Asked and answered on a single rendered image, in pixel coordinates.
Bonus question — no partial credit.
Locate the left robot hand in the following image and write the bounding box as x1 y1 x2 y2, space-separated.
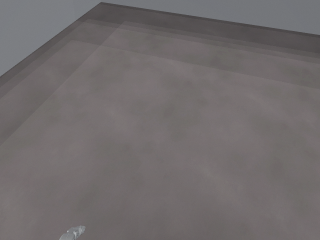
59 225 86 240

